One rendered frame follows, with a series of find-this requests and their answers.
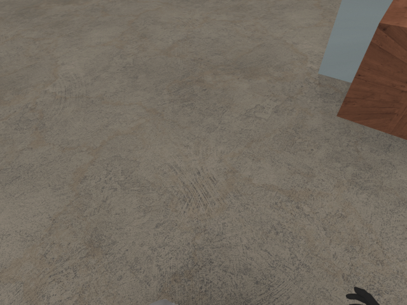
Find robot right hand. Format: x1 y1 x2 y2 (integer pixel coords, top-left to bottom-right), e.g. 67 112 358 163
346 287 379 305

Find pedestal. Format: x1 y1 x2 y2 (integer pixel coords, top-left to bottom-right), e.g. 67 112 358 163
337 0 407 140

